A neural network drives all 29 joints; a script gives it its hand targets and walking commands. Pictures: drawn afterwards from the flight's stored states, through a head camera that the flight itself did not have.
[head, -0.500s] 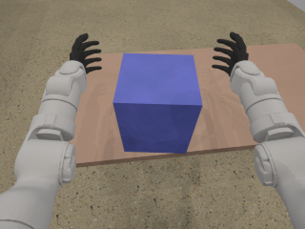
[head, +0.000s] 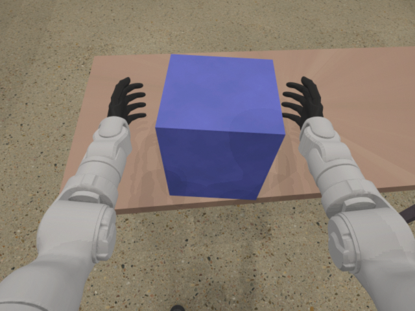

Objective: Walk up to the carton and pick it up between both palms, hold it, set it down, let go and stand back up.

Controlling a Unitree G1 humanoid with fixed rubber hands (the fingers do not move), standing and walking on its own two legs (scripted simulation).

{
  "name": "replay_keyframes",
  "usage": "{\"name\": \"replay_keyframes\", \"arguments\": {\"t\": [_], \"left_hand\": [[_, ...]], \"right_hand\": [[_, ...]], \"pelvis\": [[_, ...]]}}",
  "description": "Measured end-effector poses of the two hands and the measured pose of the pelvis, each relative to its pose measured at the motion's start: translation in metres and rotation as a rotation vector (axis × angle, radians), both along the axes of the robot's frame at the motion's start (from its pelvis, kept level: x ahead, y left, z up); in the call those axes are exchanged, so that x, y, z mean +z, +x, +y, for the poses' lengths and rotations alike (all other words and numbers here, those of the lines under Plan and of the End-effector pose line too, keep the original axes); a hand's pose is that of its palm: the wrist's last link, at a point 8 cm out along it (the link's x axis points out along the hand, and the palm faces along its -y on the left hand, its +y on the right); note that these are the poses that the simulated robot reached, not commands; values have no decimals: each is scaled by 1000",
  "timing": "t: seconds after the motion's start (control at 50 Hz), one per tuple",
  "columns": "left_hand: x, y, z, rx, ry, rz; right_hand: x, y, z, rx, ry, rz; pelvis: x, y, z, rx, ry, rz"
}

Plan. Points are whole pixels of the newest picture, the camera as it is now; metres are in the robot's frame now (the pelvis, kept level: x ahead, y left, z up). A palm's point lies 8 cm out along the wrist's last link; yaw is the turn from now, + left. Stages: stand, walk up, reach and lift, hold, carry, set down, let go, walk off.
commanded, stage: reach and lift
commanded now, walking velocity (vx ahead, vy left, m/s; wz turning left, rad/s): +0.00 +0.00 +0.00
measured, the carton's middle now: (216, 133) +0.48 +0.03 +0.03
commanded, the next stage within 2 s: none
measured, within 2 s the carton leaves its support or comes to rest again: neither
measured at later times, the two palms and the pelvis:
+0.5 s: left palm (133, 126) +0.45 +0.20 +0.07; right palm (300, 131) +0.46 -0.14 +0.08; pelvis +0.00 +0.02 -0.01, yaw -1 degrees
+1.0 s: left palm (142, 133) +0.43 +0.18 +0.07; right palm (293, 140) +0.43 -0.12 +0.08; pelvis +0.01 +0.02 +0.01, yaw -3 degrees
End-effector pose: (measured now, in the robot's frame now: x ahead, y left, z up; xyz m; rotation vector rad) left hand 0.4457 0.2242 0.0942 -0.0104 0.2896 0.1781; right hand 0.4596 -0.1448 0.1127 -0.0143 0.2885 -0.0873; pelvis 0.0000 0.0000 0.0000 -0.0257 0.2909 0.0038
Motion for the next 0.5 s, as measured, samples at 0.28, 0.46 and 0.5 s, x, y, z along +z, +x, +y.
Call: {"name": "replay_keyframes", "arguments": {"t": [0.28,0.46,0.5], "left_hand": [[-29,-3,-11,-40,3,-26],[-28,4,-18,-52,-1,-47],[-27,5,-20,-57,-2,-50]], "right_hand": [[-32,-11,-4,-6,-7,-11],[-33,-5,5,9,-1,-26],[-32,-4,7,11,0,-29]], "pelvis": [[-5,-1,7,-8,1,55],[-8,-3,14,-18,-5,87],[-8,-2,15,-20,-6,89]]}}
